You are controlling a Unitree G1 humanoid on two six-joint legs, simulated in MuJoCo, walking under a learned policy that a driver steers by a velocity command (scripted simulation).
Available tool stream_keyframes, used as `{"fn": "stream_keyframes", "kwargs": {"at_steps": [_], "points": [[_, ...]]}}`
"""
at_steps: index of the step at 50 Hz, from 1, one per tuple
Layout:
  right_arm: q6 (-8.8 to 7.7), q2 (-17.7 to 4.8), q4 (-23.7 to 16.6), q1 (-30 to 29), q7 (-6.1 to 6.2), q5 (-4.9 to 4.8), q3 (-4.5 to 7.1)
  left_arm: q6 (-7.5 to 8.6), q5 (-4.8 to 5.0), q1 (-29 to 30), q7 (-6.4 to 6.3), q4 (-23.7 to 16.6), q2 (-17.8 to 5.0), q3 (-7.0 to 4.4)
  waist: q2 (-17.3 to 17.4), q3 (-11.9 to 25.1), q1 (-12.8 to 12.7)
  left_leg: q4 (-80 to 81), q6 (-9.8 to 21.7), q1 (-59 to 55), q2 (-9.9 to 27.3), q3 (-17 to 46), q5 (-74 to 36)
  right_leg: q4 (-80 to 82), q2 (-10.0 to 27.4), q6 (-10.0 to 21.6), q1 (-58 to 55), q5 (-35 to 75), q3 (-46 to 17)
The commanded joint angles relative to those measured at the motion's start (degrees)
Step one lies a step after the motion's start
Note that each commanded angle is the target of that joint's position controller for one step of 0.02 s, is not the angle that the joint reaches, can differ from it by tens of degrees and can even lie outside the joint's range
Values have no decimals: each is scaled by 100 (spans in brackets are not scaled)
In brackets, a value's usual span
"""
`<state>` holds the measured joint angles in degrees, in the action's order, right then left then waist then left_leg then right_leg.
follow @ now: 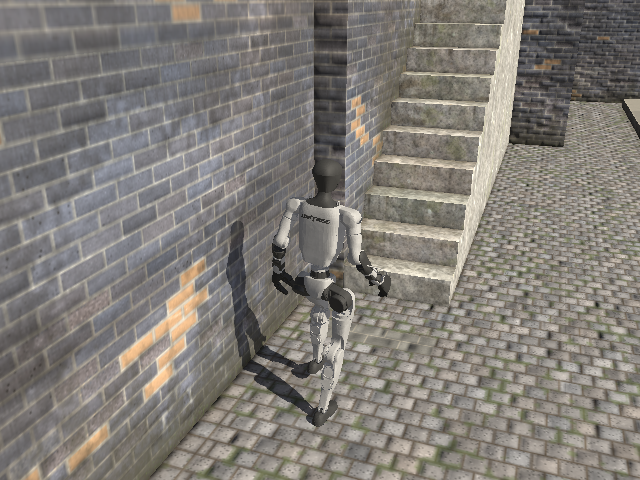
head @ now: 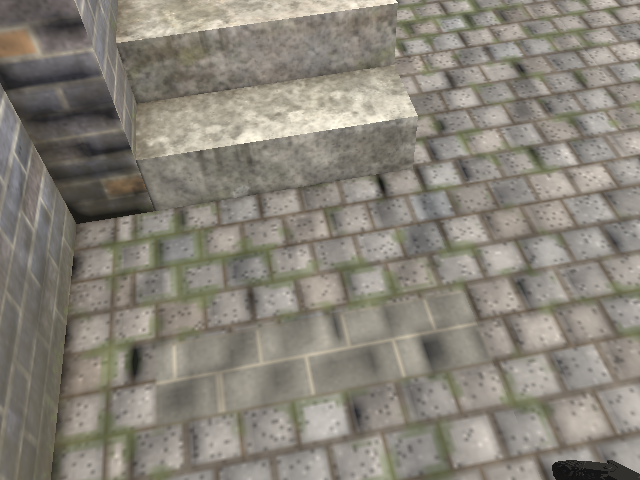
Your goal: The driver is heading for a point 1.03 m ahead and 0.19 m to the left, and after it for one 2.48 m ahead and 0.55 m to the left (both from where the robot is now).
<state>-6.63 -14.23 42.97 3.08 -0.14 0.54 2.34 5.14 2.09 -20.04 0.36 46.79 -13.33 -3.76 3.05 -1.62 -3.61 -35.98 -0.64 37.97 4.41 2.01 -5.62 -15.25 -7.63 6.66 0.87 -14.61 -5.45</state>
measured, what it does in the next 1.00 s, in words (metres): walks ahead, turning left: left foot, then right foot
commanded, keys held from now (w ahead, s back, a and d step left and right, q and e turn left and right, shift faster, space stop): w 0.12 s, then w+q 0.88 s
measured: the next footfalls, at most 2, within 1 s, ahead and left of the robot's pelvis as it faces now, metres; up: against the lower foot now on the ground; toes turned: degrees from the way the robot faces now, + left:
left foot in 0.16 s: +0.30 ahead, +0.11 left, +0.00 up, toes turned -2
right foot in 0.60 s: +0.55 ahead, -0.13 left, +0.00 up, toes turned +13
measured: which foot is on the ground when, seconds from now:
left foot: up 0.00-0.14, down 0.16-0.60, up 0.62-1.00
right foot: down 0.00-0.18, up 0.20-0.58, down 0.60-1.00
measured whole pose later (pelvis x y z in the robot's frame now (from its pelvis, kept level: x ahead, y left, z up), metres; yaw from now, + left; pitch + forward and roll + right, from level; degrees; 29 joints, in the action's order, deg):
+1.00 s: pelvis +0.57 +0.01 +0.00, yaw +24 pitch +1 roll -2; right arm -1.5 -16.1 36.1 7.6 -2.8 0.0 3.6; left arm 5.2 -0.5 -20.2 -0.3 50.5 -16.3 -3.7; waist 2.6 -1.0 -5.2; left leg -43.2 1.2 39.1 5.3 0.8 0.9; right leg -13.6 -0.1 -0.3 -2.5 -17.1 11.2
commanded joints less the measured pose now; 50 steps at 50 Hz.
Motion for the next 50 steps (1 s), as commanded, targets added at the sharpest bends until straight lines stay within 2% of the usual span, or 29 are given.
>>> {"fn": "stream_keyframes", "kwargs": {"at_steps": [1, 3, 5, 6, 7, 8, 9, 10, 11, 12, 13, 14, 17, 19, 21, 25, 27, 29, 30, 31, 32, 33, 34, 35, 37, 42, 46, 49, 50], "points": [[-79, -402, -528, -746, -81, -58, 85, 38, -1, -313, -31, -133, -819, -178, -793, -445, -112, 494, 88, -545, -277, -209, -189, 455, 1563, 673, 500, 1773, -817], [-118, -487, -548, -823, -180, -76, 115, -51, -54, -510, -117, 0, -811, -181, -780, -355, -92, 713, 224, -160, -309, -168, 291, 102, 1807, 607, -484, 2377, -914], [-123, -597, -464, -531, -236, -87, 161, -151, -102, -418, -174, -6, -907, -202, -877, -105, 122, 834, 411, -495, -485, -288, 836, -451, 1828, 473, -909, 3751, -848], [-109, -716, -345, -108, -222, -83, 222, -189, -134, -307, -170, -32, -982, -213, -968, 215, 371, 803, 542, -1181, -687, -442, 1015, -989, 1738, 409, -855, 4882, -773], [-91, -879, -123, 683, -217, -84, 293, -212, -156, -45, -145, -81, -1054, -205, -935, 689, 844, 930, 759, -2215, -750, -505, 638, -1916, 1532, 278, -621, 5642, -503], [-63, -1097, 129, 1785, -217, -21, 335, -193, -224, 129, -120, -195, -960, -148, -618, 1483, 1277, 664, 1174, -3966, -73, 327, 102, -3409, 1291, 133, 398, 4646, -423], [-38, -1517, 308, 2505, -236, 18, 454, -117, -220, -876, -41, -57, -307, 20, 1191, 2454, 972, 885, 2363, -6177, 1440, 3080, 603, -5971, 209, -430, 2558, 486, -51], [-43, -1035, 404, 2451, -258, -60, 356, -4, -125, -996, -5, 56, -527, 41, 1221, 2511, 930, 1690, 2410, -6283, 1655, 4346, 1664, -6517, 262, -375, 3381, -1688, -480], [-52, -803, 273, 1845, -192, -120, 291, 96, 37, -76, -15, -213, -895, -34, 838, 1170, 938, 1902, 2149, -5339, 1461, 3753, 2126, -6677, 594, -322, 4031, -1393, -461], [-24, -658, 121, 1376, -159, -85, 223, 163, 28, 468, -32, -372, -910, -1, 67, 592, 828, 2099, 1933, -4446, 1223, 3053, 1905, -6377, 873, -278, 4003, -928, -320], [-7, -585, 93, 1184, -160, -60, 173, 196, -68, 714, -60, -420, -870, -17, -332, 207, 681, 2292, 1843, -3774, 1010, 2626, 1324, -5940, 1003, -292, 3865, -683, -169], [-14, -585, 83, 1152, -140, -21, 141, 193, -132, 681, -83, -442, -818, -40, -313, 153, 497, 2416, 1780, -3396, 837, 2298, 824, -5591, 1150, -323, 3578, -497, -132], [-49, -706, 141, 1285, -90, -109, 139, 107, -269, 595, -118, -421, -499, 28, -160, 29, 343, 2563, 1759, -2865, 572, 1623, -200, -4359, 1228, -706, 3321, -149, 83], [-46, -964, 149, 1328, -38, -136, 210, 66, -280, 1060, -142, -572, -425, 86, -119, -2, 423, 2567, 1564, -2417, 341, 1179, -276, -3267, 1152, -873, 2928, 439, 206], [-21, -1112, 191, 1470, 6, -190, 259, 36, -269, 1632, -74, -737, -317, 146, -3, 4, 606, 2566, 1382, -1984, 94, 954, 199, -2293, 875, -924, 2288, 1333, 377], [102, -1144, 263, 1729, 28, -326, 283, 56, -135, 1887, -74, -906, -717, 28, 281, 70, 621, 2267, 1134, -2367, 349, 1577, 1193, -1449, 815, -912, 1925, 1720, 55], [203, -1103, 194, 1724, 67, -233, 314, 162, -124, 1804, -26, -895, -891, -39, 342, 121, 487, 1784, 1004, -2487, 418, 1823, 1683, -1286, 876, -777, 1617, 1400, 12], [248, -781, 92, 1695, 88, -167, 224, 241, -167, 913, -44, -676, -1105, -169, 193, 514, 13, 702, 731, -2194, 7, 1681, 1766, -1051, 1097, -501, 459, 924, -9], [249, -309, -29, 1811, 75, -62, 76, 246, -224, 4, -84, -566, -1455, -256, -688, 1301, -285, -1134, 483, -1485, -460, 1063, 2764, -975, 2205, -146, -833, 372, -1060], [179, -101, -300, 2495, 68, -271, 1, 148, -282, -264, -40, -430, -1894, -338, -2656, 1752, 104, -2753, 319, 238, -922, 467, 4218, -213, 3309, 713, -1873, -1056, -3702], [194, -732, -150, 2406, 90, -381, 138, 153, -236, -21, -3, -511, -1358, -235, -1869, 1225, 18, -3569, 258, 829, -487, 722, 3842, 44, 3177, 687, -1411, -2062, -3913], [233, -965, -199, 1922, 90, -339, 218, 151, -195, 222, -7, -558, -1020, -141, -1264, 656, -37, -3734, 257, 925, -310, 658, 3301, 29, 2935, 455, -867, -1655, -2937], [272, -887, -196, 1763, 97, -269, 230, 147, -214, 543, 6, -570, -882, -82, -826, 416, 99, -3607, 200, 665, -115, 579, 2833, 83, 2653, 323, -305, -752, -2151], [298, -832, -239, 1639, 86, -209, 255, 137, -236, 753, 9, -545, -731, -40, -847, 243, 194, -3352, 166, 536, 26, 572, 2538, 176, 2425, 278, 39, -129, -1615], [373, -650, -327, 1590, 9, -222, 256, 166, -277, 823, -6, -454, -705, -41, -1006, 161, 297, -3178, 128, 213, 192, 445, 2206, 417, 2215, 264, 448, 587, -874], [443, -486, -697, 1125, -52, -192, 229, 210, -253, 604, -48, -207, -949, -141, -646, 45, 263, -2391, -1, 635, 230, 453, 1403, 662, 2317, 458, 276, 1730, 47], [404, -396, -968, 492, -184, -183, 169, 134, -225, 501, -79, -100, -1121, -166, -630, -135, 51, -1167, 72, 412, 168, 107, 476, 666, 2212, 309, 187, 1911, 795], [388, -327, -1260, -90, -295, -192, 117, 53, -166, 203, -95, 35, -1276, -200, -575, -360, -137, -569, 205, 429, 106, -180, 525, 606, 2342, 223, -142, 1909, 1046], [554, -379, -1293, -262, -450, 354, 104, 59, -407, -98, -55, 174, -936, -78, -630, -536, -57, -197, 349, 13, -46, -685, 695, 595, 2217, 12, 49, 2013, 1403]]}}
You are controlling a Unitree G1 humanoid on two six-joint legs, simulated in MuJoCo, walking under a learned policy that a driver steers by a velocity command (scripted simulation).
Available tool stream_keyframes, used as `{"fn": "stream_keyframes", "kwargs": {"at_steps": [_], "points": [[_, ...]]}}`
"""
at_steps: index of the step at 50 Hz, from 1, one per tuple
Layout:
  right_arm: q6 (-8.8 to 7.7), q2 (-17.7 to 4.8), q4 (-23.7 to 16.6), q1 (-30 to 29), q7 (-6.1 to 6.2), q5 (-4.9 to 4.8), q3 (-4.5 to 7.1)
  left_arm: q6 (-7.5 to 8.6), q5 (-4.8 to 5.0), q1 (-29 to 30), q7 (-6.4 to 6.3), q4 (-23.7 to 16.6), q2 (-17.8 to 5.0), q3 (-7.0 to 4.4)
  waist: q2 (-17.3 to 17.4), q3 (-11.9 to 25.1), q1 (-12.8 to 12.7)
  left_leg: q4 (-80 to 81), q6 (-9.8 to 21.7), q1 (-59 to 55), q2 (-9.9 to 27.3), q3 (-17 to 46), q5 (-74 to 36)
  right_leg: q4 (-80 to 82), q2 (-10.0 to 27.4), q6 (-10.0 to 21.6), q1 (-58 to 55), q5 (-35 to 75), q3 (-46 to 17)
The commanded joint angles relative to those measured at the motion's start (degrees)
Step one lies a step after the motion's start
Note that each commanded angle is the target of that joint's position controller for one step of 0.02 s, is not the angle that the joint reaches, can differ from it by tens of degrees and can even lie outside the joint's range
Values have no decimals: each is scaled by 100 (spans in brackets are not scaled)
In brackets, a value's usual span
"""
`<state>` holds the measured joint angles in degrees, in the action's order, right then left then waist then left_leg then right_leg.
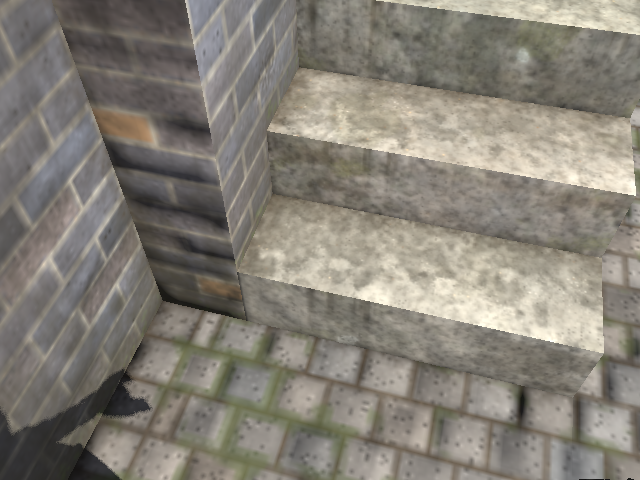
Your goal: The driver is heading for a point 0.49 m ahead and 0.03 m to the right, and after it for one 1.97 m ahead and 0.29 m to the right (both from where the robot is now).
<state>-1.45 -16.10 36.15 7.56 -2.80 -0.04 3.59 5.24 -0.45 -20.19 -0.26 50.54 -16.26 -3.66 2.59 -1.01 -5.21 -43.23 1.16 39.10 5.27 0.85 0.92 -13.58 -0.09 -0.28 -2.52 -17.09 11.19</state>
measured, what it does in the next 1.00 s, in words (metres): walks ahead, turning right: left foot, then right foot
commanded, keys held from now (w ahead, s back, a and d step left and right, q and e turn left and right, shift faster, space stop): w+q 0.04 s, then w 0.10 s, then w+e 0.36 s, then e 0.38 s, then no key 0.12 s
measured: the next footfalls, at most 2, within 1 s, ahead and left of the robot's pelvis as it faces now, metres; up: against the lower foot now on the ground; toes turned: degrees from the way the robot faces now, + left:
left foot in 0.12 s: +0.23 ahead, +0.12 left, +0.00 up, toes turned +7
right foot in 0.66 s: +0.51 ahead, -0.07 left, +0.00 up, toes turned -9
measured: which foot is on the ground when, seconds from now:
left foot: up 0.00-0.10, down 0.12-0.68, up 0.70-1.00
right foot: down 0.00-0.12, up 0.14-0.64, down 0.66-1.00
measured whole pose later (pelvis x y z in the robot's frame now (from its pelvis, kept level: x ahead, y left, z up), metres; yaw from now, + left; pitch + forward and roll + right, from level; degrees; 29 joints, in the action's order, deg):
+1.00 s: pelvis +0.41 +0.01 +0.00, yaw -17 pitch +2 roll +2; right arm 3.2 -13.2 48.3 8.5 3.2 1.7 1.6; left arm 0.0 -1.7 -9.5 -0.2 47.8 -15.6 -3.1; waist -0.1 -4.3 -1.1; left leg -52.9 -3.2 30.3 1.0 2.3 21.1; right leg -26.5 -7.3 5.6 22.1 -5.5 -4.9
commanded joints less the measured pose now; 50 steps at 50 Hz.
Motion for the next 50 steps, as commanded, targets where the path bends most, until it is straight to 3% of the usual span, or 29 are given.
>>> {"fn": "stream_keyframes", "kwargs": {"at_steps": [1, 3, 4, 5, 6, 7, 8, 9, 10, 11, 12, 13, 17, 22, 25, 26, 28, 31, 33, 34, 35, 36, 38, 39, 40, 42, 44, 47, 50], "points": [[92, -187, -638, -782, -246, 412, -5, 40, -144, -204, 5, -168, -681, -99, -802, -607, 11, 616, 277, -424, -251, -734, 221, 306, 1445, 635, 426, 2534, -183], [133, -339, -586, -517, -202, 376, 60, -4, -135, -259, -58, -128, -983, -152, -962, -367, 247, 803, 511, -1028, -583, -786, 1030, -466, 1533, 513, 134, 4234, -10], [112, -420, -456, -58, -133, 384, 110, -50, -129, -285, -71, -106, -1111, -166, -973, -60, 498, 948, 658, -1560, -815, -789, 1331, -1219, 1574, 507, 28, 5117, 43], [52, -523, -104, 878, -45, 439, 183, -68, -116, -206, -54, -151, -1178, -161, -757, 522, 955, 1338, 773, -2716, -1073, -758, 1074, -2415, 1387, 384, 313, 5152, 167], [14, -846, 163, 1885, 75, 504, 291, -72, -132, -255, -20, -309, -898, -61, -292, 1292, 1367, 1429, 966, -4375, -287, 207, 1469, -4069, 1244, 268, 1464, 3394, 200], [-19, -1637, 128, 1785, 139, 413, 421, -64, -86, -737, 131, -657, -38, 163, 1297, 1858, 800, 1928, 1663, -5994, 1644, 3374, 1360, -5997, 285, -21, 3863, -1688, -49], [-28, -1555, 163, 1956, 182, 213, 471, -81, -71, -162, 134, -588, -629, 37, 350, 2137, 1297, 2578, 1770, -5629, 1764, 4079, 1144, -6458, 204, 63, 3970, -1408, -1180], [-37, -1292, 293, 1520, 233, 231, 384, -50, 49, 250, 144, -709, -676, 30, 210, 1240, 1070, 2615, 1569, -4899, 1527, 2853, 622, -6283, 485, 202, 4098, -692, -1310], [-78, -904, 390, 1255, 237, 211, 274, -9, 33, 242, 149, -628, -546, 102, -58, 710, 875, 2722, 1373, -4132, 1248, 2129, 39, -5784, 660, 263, 3856, -309, -1309], [-125, -684, 462, 1041, 233, 203, 206, -43, -48, 140, 152, -494, -509, 116, -144, 480, 683, 2878, 1158, -3659, 989, 1588, -270, -5401, 783, 279, 3525, -166, -1334], [-191, -586, 514, 866, 235, 204, 168, -124, -161, 6, 148, -395, -505, 147, -160, 441, 534, 3108, 1079, -3280, 901, 1255, -265, -5227, 791, 282, 3133, -68, -1343], [-274, -552, 607, 859, 222, 189, 156, -207, -194, -124, 154, -302, -448, 154, -87, 456, 475, 3247, 1044, -3110, 865, 1055, -370, -5192, 742, 301, 2928, -13, -1353], [-540, -536, 1034, 1097, 238, 93, 172, -257, -173, 299, 220, -258, -317, 127, 68, -6, 516, 3749, 811, -3340, 810, 492, 188, -4922, 768, 357, 3797, 676, -1524], [-581, -290, 1325, 1250, 255, 100, 57, -212, -164, 1165, 338, -326, -215, 108, 143, -292, 639, 3912, 641, -3615, 605, -353, -503, -3828, 478, 419, 4245, 1742, -1486], [-615, -135, 1548, 1496, 333, 47, -18, -222, -222, 1761, 336, -503, -15, 186, 60, -355, 780, 3950, 604, -3870, 631, -669, -807, -2769, 435, 395, 4146, 2209, -1109], [-618, -247, 1566, 1405, 378, 63, -6, -201, -193, 1985, 318, -603, 59, 229, 30, -510, 791, 3832, 538, -3798, 526, -931, -1489, -2282, 394, 350, 3948, 2320, -908], [-588, -325, 1695, 1503, 447, 51, -15, -187, -221, 2103, 302, -646, 148, 290, 172, -448, 783, 3360, 463, -3918, 547, -1139, -2799, -1828, 210, 335, 3496, 2090, -585], [-475, -548, 1694, 1320, 562, 59, 26, -119, -290, 1229, 227, -430, -148, 210, 411, 149, 394, 1981, 369, -4321, 656, -1189, -4383, -1642, -238, 590, 2721, 1309, -476], [-344, -641, 1658, 1285, 545, 67, 55, 70, -426, 179, 228, -175, -544, 35, 130, 781, -40, -114, 191, -3889, 405, -1267, -3266, -903, -353, 943, 1462, 2192, -691], [-384, -396, 1421, 1497, 519, 65, -9, 92, -486, -294, 193, -141, -1217, -158, -499, 1452, -58, -1672, 65, -2491, 111, -1279, -710, -1690, 909, 1300, -151, 4942, -1805], [-348, 3, 1245, 1745, 479, -150, -144, -20, -302, -185, 95, -272, -1523, -322, -1786, 2471, 148, -3892, -163, -542, -945, -865, 3610, -1846, 2288, 2609, -1884, 7534, -3805], [-280, -354, 1406, 1601, 446, 61, -74, -116, -68, -293, 25, -357, -1407, -329, -662, 2709, 73, -4072, -116, -523, -655, 100, 3065, -1516, 2136, 2529, -1530, 7350, -3669], [-212, -246, 1360, 1058, 454, 136, -110, -244, 57, 740, -34, -570, -695, -150, -168, 1061, 436, -3164, -221, -611, -212, 143, 2319, -883, 1587, 2022, 387, 5523, -2812], [-109, -270, 1288, 878, 476, 251, -101, -287, 111, 929, -56, -603, -503, -79, -202, 582, 588, -2663, -284, -823, -153, 136, 2258, -725, 1311, 1785, 1093, 5071, -2648], [80, -144, 1272, 896, 589, 328, -137, -333, 54, 1151, -43, -693, -408, -39, -364, 512, 640, -2591, -372, -1195, -311, -10, 2236, -754, 1063, 1620, 1639, 5072, -2454], [293, -28, 1252, 1149, 657, 294, -163, -360, -67, 1125, -9, -701, -657, -96, -579, 754, 744, -2312, -464, -1434, -520, -71, 2200, -828, 888, 1546, 1917, 4914, -2380], [395, -34, 1195, 1117, 673, 226, -140, -403, -115, 1080, 30, -666, -799, -159, -772, 827, 728, -1947, -505, -1347, -569, -79, 2141, -789, 809, 1394, 1974, 3996, -2560], [479, -191, 1109, 797, 629, 174, -80, -453, -122, 1011, 3, -623, -724, -127, -861, 779, 556, -1440, -487, -1335, -484, 0, 2033, -469, 854, 1206, 2080, 2000, -2965], [470, -127, 1077, 530, 574, 140, -98, -490, -149, 1085, -24, -531, -708, -120, -1066, 604, 430, -546, -395, -1613, -504, 24, 1937, -130, 760, 1030, 2088, 159, -3188]]}}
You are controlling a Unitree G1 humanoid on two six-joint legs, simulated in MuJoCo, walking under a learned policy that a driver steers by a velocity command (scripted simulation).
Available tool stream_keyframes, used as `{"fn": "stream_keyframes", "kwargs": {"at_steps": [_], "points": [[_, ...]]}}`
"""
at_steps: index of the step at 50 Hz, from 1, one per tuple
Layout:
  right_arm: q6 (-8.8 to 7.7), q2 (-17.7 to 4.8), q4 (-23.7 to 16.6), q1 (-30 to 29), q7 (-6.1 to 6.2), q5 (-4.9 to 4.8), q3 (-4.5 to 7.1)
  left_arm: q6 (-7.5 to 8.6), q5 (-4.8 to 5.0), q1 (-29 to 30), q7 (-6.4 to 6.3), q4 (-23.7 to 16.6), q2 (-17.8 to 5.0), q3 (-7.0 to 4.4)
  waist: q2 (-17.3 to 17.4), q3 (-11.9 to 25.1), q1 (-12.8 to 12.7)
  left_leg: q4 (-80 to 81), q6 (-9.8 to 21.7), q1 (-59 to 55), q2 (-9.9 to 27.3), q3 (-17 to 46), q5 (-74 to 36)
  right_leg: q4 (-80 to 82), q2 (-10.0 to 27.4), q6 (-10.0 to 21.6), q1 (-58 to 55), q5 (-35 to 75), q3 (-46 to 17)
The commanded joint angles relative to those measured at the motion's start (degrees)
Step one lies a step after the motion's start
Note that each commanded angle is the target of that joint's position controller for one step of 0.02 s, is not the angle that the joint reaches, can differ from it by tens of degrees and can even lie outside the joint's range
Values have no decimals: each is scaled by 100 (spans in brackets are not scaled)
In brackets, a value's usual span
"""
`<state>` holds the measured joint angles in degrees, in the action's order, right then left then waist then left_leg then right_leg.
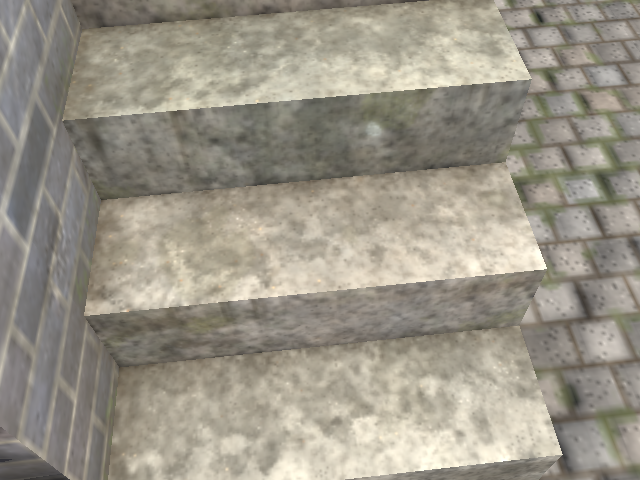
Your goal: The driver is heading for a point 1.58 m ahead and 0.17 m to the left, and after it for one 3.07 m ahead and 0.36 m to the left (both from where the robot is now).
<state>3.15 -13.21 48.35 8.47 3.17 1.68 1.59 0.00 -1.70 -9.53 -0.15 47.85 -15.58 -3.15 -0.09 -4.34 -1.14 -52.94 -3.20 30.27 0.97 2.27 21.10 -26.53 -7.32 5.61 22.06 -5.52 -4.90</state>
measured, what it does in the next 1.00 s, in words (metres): steps on the spot: left foot, then right foot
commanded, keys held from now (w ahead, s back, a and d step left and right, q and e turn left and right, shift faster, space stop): no key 1.00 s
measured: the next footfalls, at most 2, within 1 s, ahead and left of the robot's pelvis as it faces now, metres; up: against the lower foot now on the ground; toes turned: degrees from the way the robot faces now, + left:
left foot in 0.14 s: +0.06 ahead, +0.14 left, +0.00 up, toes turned -3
right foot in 0.40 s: +0.05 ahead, -0.13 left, +0.00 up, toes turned +3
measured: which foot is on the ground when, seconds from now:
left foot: up 0.00-0.12, down 0.14-1.00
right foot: down 0.00-0.16, up 0.18-0.38, down 0.40-1.00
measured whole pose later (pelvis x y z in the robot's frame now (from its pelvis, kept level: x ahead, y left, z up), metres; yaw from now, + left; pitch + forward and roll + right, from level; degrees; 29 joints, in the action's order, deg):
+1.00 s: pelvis +0.03 -0.01 +0.01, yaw -3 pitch -2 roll +0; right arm -4.7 -16.2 58.0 10.5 0.8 1.0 -1.9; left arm -2.2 0.9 -8.5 -1.7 60.0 -14.1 -2.1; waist 0.3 -2.4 0.8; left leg -23.8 -3.6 7.9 3.8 1.4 14.4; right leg -23.4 -3.0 0.7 8.5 -13.2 -5.2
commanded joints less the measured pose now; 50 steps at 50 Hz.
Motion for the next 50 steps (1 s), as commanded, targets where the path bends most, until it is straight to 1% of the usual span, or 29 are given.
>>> {"fn": "stream_keyframes", "kwargs": {"at_steps": [1, 3, 4, 5, 6, 7, 8, 9, 10, 11, 13, 14, 16, 17, 18, 19, 20, 21, 22, 23, 24, 25, 26, 29, 31, 35, 42, 43, 50], "points": [[-32, -405, -114, 408, -13, -88, 95, 20, -2, -1, -46, -210, -782, -179, -842, 863, -6, 680, 70, -885, -118, -121, -120, 1239, 1504, 379, -398, -1211, -1655], [-112, -428, -49, 456, 6, -148, 89, -1, -17, -12, -46, -124, -737, -165, -830, 788, -45, 1268, 146, -1140, -171, -130, 2, 1224, 1562, 380, -568, -1176, -1802], [-329, -665, -112, 291, 95, -263, 151, 0, 334, 352, -174, -446, -726, -170, -853, 831, 3, 1623, 143, -1157, -59, 211, 66, 1245, 1568, 482, -814, -1531, -2057], [-462, -726, -69, 262, 63, -254, 143, -67, 318, 418, -250, -501, -784, -154, -800, 871, 37, 2113, 207, -1274, -8, 180, -183, 1155, 1564, 499, -1027, -1469, -2089], [-568, -653, 53, 445, 12, -218, 120, -113, 279, 412, -291, -526, -709, -122, -685, 876, 184, 2901, 309, -1692, 16, 81, -664, 1034, 1417, 419, -977, -1430, -1977], [-667, -580, 106, 565, -55, -77, 82, -145, 251, 180, -282, -453, -602, -83, -437, 893, 228, 3238, 384, -2294, 253, 123, -1039, 873, 1150, 180, -675, -1561, -1754], [-720, -743, 128, 646, -114, 67, 72, -146, 183, -29, -245, -437, -425, -47, 352, 868, 125, 3408, 636, -2647, 1006, 831, -1344, 80, 738, -49, -196, -1775, -1236], [-777, -949, 172, 458, -142, 169, 142, -135, 298, 314, -291, -573, -581, -154, 1332, 283, 60, 3902, 1226, -1654, 1514, 1583, -1054, -467, 180, -322, 2, -1757, -476], [-862, -756, 3, -56, -145, 212, 78, -95, 194, 337, -299, -533, -728, -181, 1387, 274, 21, 4094, 1452, -1287, 1671, 1728, -1275, -1139, 382, -489, -422, -1784, -489], [-915, -618, -38, -166, -135, 139, 50, -57, 212, 253, -300, -437, -757, -216, 1323, 403, 31, 4043, 1416, -1443, 1624, 1572, -1422, -1554, 413, -600, -398, -1744, -411], [-951, -743, 1, -78, -127, -41, 82, -75, 198, 227, -280, -267, -680, -241, 876, 347, 88, 3787, 1350, -1915, 1518, 1377, -2005, -1976, 550, -826, 46, -1829, -367], [-946, -719, 44, 13, -127, -84, 62, -72, 196, 251, -256, -206, -522, -208, 700, 368, 107, 3618, 1307, -2110, 1423, 1227, -2476, -1972, 631, -919, 123, -1850, -330], [-901, -709, 99, 130, -180, -66, 36, -42, 229, 373, -252, -124, -227, -110, 634, 449, 187, 3369, 1145, -2342, 1125, 885, -2977, -1199, 731, -1017, -71, -1650, -128], [-869, -707, 99, 100, -209, -58, 15, -31, 245, 421, -264, -58, -148, -76, 673, 490, 191, 3277, 1061, -2295, 971, 735, -3086, -622, 718, -1013, -402, -1329, -10], [-850, -724, 110, 112, -254, -85, -4, -32, 237, 381, -273, 37, -143, -62, 674, 493, 127, 3212, 919, -2188, 803, 593, -3048, 148, 666, -961, -839, -545, 107], [-865, -764, 163, 288, -301, -100, -9, -42, 224, 409, -283, 115, -286, -89, 657, 471, 161, 3226, 761, -2101, 686, 572, -3014, 572, 668, -901, -1180, 196, 61], [-914, -766, 195, 415, -356, -82, -28, -68, 217, 358, -301, 155, -500, -129, 600, 571, 190, 3255, 595, -2012, 664, 604, -2749, 601, 842, -821, -1524, 676, -149], [-989, -787, 167, 507, -431, -26, -49, -96, 238, 285, -333, 186, -807, -179, 336, 750, 298, 3280, 449, -1809, 528, 506, -2329, 313, 1094, -715, -1956, 1399, -337], [-1024, -870, 155, 546, -474, -45, -33, -114, 310, 272, -325, 297, -917, -209, 115, 859, 378, 3382, 330, -1835, 315, 296, -2089, 67, 992, -537, -1977, 1064, -263], [-1034, -870, 122, 224, -464, -48, -47, -108, 351, 286, -292, 349, -779, -192, 201, 823, 191, 3254, 202, -1989, 224, 126, -1864, 201, 957, -468, -1794, 794, -282], [-1020, -876, 91, 57, -426, -83, -51, -149, 253, 359, -217, 376, -727, -178, 84, 772, 193, 3197, 260, -1946, 253, 51, -2007, 283, 961, -377, -1778, 973, -361], [-987, -824, 102, 27, -379, -93, -70, -160, 215, 373, -180, 430, -712, -174, -8, 767, 195, 3149, 276, -1966, 255, 10, -2065, 338, 952, -354, -1797, 1116, -355], [-951, -806, 122, 57, -346, -88, -88, -161, 218, 366, -160, 492, -697, -173, -77, 727, 213, 3142, 267, -1967, 237, -32, -2043, 366, 929, -341, -1804, 1160, -337], [-892, -776, 186, 88, -297, -68, -130, -172, 247, 336, -156, 659, -664, -159, -112, 651, 227, 3161, 205, -1991, 198, -117, -1670, 445, 881, -311, -1760, 1004, -315], [-850, -765, 256, 107, -297, -44, -145, -179, 261, 360, -148, 732, -643, -142, -95, 535, 241, 3175, 135, -1977, 159, -181, -1415, 499, 851, -278, -1657, 806, -308], [-817, -884, 374, 108, -270, -43, -155, -154, 265, 290, -160, 846, -606, -101, -98, 438, 210, 3200, 47, -1977, 155, -193, -1288, 573, 843, -233, -1607, 819, -329], [-806, -965, 563, 157, -244, -52, -199, -151, 255, 206, -170, 973, -625, -65, -36, 402, 200, 3243, -33, -2003, 177, -221, -1192, 662, 810, -196, -1610, 741, -339], [-823, -930, 608, 144, -226, -77, -209, -153, 260, 255, -174, 953, -574, -36, -38, 423, 214, 3236, -41, -2004, 173, -228, -1181, 638, 803, -202, -1610, 761, -332], [-841, -984, 811, 250, -219, -77, -235, -175, 259, 127, -174, 1000, -600, -7, -18, 364, 191, 3258, -65, -1921, 177, -247, -1118, 660, 746, -208, -1591, 608, -294]]}}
